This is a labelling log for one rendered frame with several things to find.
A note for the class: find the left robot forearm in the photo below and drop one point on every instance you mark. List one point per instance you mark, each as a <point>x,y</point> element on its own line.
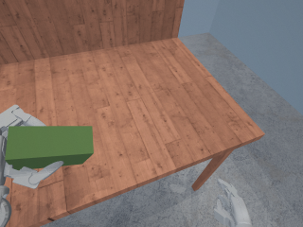
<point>5,207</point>

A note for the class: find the sponge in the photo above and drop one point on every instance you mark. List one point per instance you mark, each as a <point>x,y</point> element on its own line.
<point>40,146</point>

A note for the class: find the right robot hand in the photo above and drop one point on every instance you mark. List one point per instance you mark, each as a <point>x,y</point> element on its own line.
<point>235,211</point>

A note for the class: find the table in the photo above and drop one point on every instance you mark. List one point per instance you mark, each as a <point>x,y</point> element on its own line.
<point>119,67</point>

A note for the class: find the left robot hand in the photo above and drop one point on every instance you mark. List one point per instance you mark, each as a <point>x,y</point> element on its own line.
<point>15,117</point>

